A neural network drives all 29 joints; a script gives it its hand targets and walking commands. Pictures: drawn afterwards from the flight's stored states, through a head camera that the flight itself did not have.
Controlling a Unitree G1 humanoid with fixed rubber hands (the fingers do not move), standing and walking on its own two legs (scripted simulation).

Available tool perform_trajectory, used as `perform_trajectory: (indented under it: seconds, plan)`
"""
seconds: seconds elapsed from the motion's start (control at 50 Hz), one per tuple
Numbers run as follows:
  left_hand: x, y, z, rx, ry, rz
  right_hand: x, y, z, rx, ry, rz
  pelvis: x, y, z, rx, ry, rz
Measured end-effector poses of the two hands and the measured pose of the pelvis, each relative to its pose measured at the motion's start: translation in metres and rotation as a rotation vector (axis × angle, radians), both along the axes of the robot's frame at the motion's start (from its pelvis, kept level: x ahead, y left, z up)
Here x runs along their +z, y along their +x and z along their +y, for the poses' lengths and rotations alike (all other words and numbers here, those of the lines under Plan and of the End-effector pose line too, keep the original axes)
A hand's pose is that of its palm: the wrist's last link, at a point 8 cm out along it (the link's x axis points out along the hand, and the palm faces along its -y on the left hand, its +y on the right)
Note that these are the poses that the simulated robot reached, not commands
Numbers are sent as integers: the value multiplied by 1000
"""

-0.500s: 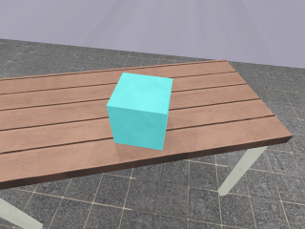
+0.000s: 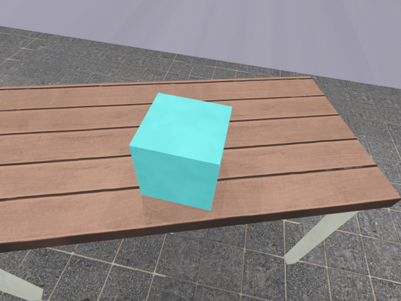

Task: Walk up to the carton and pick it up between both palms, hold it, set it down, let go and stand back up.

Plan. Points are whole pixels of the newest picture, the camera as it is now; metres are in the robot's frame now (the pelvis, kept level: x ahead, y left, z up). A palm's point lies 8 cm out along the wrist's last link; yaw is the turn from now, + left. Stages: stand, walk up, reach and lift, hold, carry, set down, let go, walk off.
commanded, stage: walk up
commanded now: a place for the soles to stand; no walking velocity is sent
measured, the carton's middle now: (184, 152) +0.44 +0.03 +0.02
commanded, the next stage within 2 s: none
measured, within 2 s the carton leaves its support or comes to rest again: neither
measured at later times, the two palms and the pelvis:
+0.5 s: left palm out of the picture +0.08 +0.27 -0.11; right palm out of the picture +0.14 -0.24 -0.10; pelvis +0.01 +0.00 +0.00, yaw +8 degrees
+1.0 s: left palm out of the picture +0.02 +0.26 -0.11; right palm (315, 300) +0.15 -0.25 -0.10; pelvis +0.00 -0.01 +0.00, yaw +14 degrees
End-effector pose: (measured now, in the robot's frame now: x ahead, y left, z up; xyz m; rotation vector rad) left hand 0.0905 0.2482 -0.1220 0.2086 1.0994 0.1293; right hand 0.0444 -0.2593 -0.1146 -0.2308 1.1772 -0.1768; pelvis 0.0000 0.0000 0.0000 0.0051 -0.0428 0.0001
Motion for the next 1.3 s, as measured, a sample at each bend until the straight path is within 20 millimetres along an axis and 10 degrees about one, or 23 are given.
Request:
perform_trajectory:
  seconds: [0.28,0.68,1.3]
  plan:
    - [25,41,8,31,3,-156,25,93,6,144,-8,-176,6,13,-2,90,-13,22]
    - [6,-40,22,175,17,-23,13,94,13,232,-14,-107,-1,9,-1,179,-17,3]
    - [9,-101,16,285,11,5,18,102,34,325,13,-124,6,-11,-7,259,-27,-12]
